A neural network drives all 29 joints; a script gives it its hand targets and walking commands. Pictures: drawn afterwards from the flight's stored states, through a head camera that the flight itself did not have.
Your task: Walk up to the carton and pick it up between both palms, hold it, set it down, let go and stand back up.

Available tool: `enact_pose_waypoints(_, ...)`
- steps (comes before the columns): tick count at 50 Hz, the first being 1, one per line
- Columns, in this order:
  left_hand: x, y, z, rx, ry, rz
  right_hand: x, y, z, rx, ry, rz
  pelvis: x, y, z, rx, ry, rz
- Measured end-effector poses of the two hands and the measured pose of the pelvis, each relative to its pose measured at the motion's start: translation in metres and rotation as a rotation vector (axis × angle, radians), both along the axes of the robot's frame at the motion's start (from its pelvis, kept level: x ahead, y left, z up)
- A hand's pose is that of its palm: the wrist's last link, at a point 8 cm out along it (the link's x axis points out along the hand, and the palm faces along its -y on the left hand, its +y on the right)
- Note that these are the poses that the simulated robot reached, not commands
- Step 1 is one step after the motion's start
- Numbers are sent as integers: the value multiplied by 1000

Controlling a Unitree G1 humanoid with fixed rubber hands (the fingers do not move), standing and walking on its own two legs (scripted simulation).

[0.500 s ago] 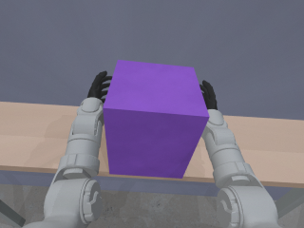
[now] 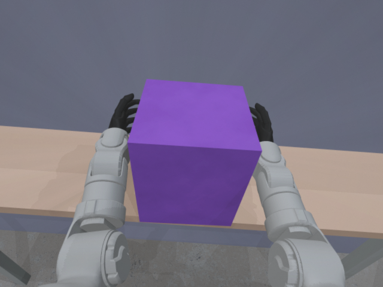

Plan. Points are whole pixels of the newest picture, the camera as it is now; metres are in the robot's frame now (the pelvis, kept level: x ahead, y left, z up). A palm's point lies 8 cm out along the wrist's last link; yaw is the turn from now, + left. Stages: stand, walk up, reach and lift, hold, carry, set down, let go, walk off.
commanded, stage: set down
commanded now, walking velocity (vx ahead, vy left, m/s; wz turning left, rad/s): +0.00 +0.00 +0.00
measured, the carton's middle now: (190, 155) +0.39 -0.01 +0.10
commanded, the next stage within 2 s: none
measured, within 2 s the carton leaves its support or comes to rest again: neither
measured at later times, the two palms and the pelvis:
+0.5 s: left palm (118, 132) +0.41 +0.14 +0.15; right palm (259, 142) +0.38 -0.16 +0.14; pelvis +0.00 +0.00 +0.00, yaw +0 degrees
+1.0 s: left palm (119, 137) +0.42 +0.14 +0.13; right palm (257, 151) +0.38 -0.16 +0.11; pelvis +0.00 +0.00 +0.00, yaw -2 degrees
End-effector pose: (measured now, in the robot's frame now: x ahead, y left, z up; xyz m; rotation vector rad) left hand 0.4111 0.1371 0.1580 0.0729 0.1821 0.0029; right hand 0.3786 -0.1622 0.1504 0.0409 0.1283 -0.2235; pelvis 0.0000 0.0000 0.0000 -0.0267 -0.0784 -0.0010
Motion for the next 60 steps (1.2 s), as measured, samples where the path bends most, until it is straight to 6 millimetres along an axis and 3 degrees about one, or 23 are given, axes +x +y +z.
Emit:
enact_pose_waypoints(42,1,5,-9,-14,-36,-9,3,1,-10,-37,-108,16,4,-2,1,7,-31,-10)
enact_pose_waypoints(47,2,5,-16,-15,-16,-2,5,-1,-23,-46,-35,32,2,-3,0,10,-21,-20)
enact_pose_waypoints(54,7,3,-40,-6,59,17,7,-10,-49,11,83,2,-2,-3,-2,5,75,-42)
enact_pose_waypoints(60,10,3,-43,-7,93,7,13,-30,-32,10,59,-31,-5,-3,-5,2,144,-54)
